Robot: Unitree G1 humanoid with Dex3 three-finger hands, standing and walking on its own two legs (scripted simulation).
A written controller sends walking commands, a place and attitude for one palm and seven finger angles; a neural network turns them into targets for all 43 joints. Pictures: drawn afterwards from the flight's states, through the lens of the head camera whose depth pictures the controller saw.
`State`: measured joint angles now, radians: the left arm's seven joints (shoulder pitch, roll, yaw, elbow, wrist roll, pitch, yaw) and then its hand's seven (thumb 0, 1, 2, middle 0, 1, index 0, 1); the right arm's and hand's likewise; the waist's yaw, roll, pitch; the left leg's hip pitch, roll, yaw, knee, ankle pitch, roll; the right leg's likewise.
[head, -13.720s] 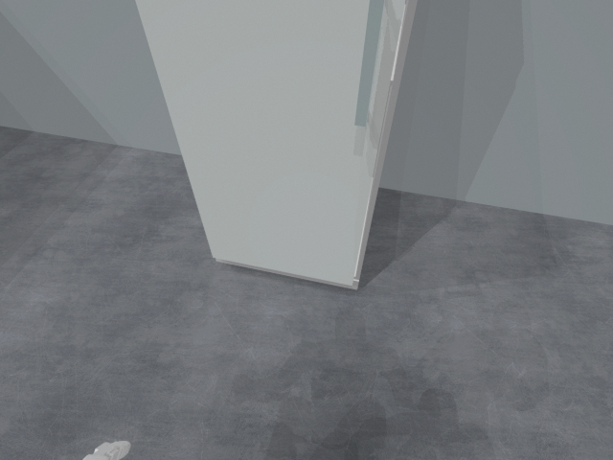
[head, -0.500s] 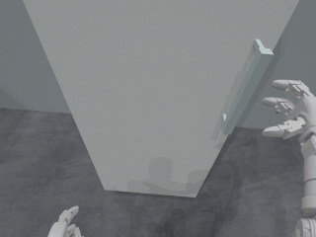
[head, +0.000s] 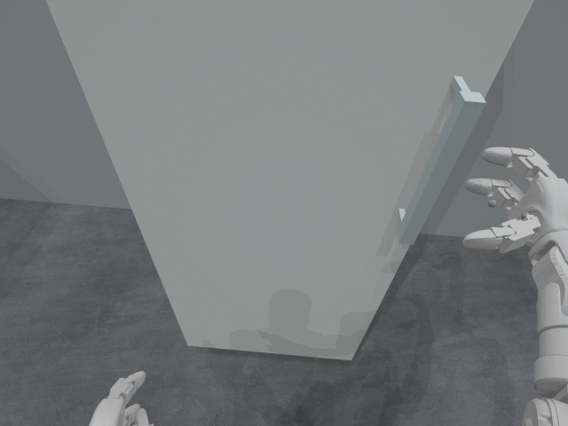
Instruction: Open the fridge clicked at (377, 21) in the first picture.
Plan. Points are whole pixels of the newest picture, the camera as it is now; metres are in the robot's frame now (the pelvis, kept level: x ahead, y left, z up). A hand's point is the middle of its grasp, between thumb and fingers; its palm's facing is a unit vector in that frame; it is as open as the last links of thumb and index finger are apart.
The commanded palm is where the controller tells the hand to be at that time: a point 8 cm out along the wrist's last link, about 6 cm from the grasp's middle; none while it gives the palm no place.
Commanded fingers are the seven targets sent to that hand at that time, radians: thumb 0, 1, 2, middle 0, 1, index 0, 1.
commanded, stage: move the hooked fingers beside the handle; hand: right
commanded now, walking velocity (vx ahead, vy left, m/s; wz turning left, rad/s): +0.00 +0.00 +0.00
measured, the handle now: (428, 170) +0.45 -0.16 +0.16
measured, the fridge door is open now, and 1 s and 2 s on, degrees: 0 0 0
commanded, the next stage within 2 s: feel for the door with the fingertips in 0.44 s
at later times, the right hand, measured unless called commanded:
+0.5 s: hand (489, 203) +0.38 -0.22 +0.18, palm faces +0.02 +1.00 -0.01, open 14.0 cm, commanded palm +0.35 -0.27 +0.18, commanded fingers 0.00 0.50 -0.30 0.30 1.20 0.30 1.20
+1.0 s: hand (460, 195) +0.39 -0.19 +0.17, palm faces +0.02 +1.00 +0.00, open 14.0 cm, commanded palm +0.36 -0.25 +0.17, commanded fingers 0.00 0.50 -0.30 0.30 1.20 0.30 1.20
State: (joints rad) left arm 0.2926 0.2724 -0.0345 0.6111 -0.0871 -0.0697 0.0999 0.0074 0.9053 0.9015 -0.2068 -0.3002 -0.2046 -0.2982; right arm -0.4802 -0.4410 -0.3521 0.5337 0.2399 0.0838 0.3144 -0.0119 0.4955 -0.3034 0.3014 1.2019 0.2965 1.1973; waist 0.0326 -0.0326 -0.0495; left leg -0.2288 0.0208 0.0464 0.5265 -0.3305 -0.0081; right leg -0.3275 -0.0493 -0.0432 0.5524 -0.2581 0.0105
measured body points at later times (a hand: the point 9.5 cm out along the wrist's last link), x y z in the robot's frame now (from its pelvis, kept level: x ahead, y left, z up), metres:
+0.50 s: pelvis -0.01 +0.00 +0.00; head -0.02 +0.01 +0.45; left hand +0.12 +0.26 -0.09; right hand +0.37 -0.27 +0.18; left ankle -0.04 +0.12 -0.73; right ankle +0.02 -0.13 -0.73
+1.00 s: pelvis -0.01 +0.00 +0.00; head -0.01 +0.01 +0.45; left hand +0.12 +0.26 -0.09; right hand +0.38 -0.24 +0.17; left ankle -0.04 +0.12 -0.73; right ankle +0.02 -0.13 -0.73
